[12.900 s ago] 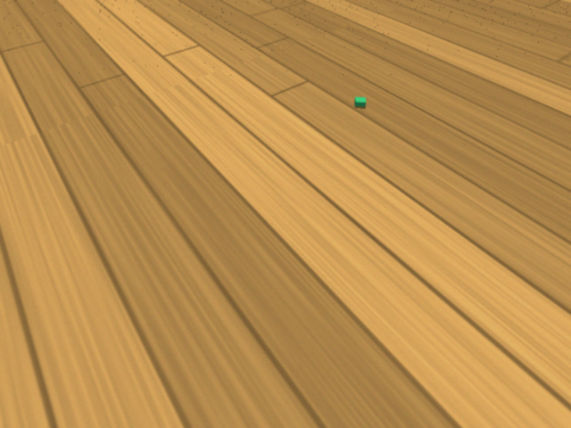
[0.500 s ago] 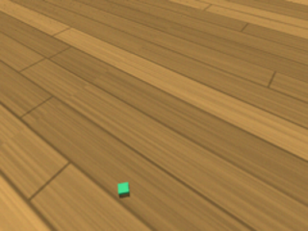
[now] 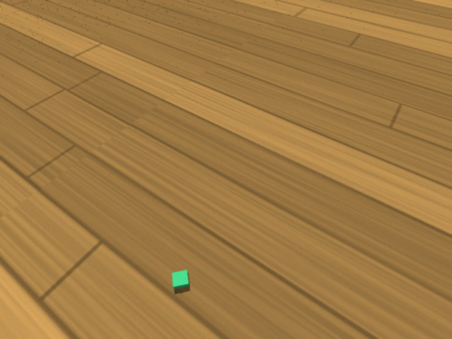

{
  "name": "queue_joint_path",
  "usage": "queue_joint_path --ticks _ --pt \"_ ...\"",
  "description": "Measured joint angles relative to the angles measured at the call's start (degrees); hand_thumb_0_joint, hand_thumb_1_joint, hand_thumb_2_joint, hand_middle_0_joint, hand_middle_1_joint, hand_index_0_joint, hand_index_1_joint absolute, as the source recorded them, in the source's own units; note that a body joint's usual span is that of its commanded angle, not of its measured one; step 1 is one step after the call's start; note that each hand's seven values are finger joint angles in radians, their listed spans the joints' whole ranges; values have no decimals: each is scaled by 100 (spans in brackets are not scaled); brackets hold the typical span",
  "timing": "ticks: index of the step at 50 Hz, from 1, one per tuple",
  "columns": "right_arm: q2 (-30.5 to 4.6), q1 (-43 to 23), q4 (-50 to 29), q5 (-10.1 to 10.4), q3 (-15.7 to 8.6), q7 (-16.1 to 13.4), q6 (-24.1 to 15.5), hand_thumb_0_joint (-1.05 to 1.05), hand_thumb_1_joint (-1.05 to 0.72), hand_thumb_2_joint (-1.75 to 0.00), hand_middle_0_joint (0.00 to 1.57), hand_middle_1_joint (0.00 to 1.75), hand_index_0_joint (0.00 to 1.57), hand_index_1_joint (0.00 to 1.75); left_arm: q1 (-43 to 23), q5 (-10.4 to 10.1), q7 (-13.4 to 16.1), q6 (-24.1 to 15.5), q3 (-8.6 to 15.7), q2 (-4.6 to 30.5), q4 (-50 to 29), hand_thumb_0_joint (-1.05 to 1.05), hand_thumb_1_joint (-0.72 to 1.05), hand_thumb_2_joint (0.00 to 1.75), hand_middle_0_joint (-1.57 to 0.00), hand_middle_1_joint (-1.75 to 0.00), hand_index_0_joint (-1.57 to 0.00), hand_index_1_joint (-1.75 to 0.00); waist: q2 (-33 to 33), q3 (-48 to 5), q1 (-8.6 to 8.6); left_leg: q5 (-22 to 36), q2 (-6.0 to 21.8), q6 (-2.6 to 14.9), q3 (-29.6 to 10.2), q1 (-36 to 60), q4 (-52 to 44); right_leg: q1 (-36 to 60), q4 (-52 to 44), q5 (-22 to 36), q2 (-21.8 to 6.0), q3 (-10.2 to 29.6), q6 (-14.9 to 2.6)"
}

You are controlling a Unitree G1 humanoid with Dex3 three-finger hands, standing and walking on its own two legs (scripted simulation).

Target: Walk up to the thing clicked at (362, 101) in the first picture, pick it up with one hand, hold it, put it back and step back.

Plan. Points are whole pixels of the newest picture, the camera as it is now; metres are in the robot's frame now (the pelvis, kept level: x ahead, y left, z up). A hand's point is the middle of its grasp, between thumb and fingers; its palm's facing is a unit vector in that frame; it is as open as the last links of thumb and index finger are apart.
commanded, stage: walk up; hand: left
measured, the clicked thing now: (180, 279) +0.46 +0.22 -0.76
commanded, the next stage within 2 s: stand in 0.04 s
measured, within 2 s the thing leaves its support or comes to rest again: neither
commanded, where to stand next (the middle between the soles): +0.03 -0.02 m, yaw +2 degrees
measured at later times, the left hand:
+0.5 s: hand out of the picture +0.08 +0.27 -0.15, palm faces -0.02 -0.94 -0.35, open 7.4 cm
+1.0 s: hand out of the picture +0.09 +0.28 -0.15, palm faces -0.01 -0.94 -0.34, open 7.4 cm
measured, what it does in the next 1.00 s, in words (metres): stands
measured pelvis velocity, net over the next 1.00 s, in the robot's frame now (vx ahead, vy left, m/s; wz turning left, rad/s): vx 0.02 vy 0.02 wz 0.02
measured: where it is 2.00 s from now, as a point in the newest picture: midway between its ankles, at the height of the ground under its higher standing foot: outside the picture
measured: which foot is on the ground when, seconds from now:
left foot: down 0.00-1.00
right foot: down 0.00-1.00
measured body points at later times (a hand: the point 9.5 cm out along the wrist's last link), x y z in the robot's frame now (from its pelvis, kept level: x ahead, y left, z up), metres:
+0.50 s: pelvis +0.01 +0.01 +0.00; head +0.02 +0.01 +0.45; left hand +0.09 +0.32 -0.13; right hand +0.08 -0.28 -0.13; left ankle +0.00 +0.15 -0.74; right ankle +0.02 -0.12 -0.74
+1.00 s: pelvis +0.02 +0.02 +0.00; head +0.03 +0.02 +0.45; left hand +0.09 +0.32 -0.13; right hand +0.11 -0.28 -0.13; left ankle +0.00 +0.15 -0.74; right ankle +0.02 -0.12 -0.74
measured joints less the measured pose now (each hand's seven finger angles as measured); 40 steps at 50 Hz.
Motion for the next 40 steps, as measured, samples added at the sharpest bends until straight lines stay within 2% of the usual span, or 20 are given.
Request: queue_joint_path --ticks 12,21,40 --pt "67 46 285 -47 88 57 16 0 -90 -90 20 30 20 30 -16 -4 77 -217 -168 -90 326 1 90 90 -20 -30 -20 -30 89 -134 -61 82 -43 26 -28 191 -285 261 -389 123 -36 -39 63" --pt "158 34 394 -58 91 52 -4 0 -90 -90 20 30 20 30 -36 -23 125 -242 -185 -39 427 1 90 90 -20 -30 -20 -30 72 -160 -52 89 -109 64 -18 276 -383 341 -464 118 -99 -32 114" --pt "122 -91 397 -48 55 40 -6 0 -90 -90 20 30 20 30 -13 -12 161 -237 -206 -26 492 1 90 90 -20 -30 -20 -30 32 -134 -22 56 -194 130 -39 290 -415 388 -529 92 -184 -54 186"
